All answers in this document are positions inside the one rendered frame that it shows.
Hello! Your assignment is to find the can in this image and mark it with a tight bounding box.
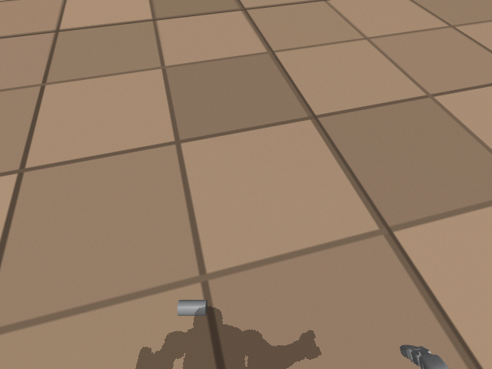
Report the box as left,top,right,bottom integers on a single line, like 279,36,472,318
178,300,208,316

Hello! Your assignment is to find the right robot hand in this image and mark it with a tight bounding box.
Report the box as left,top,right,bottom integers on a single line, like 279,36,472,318
400,345,449,369

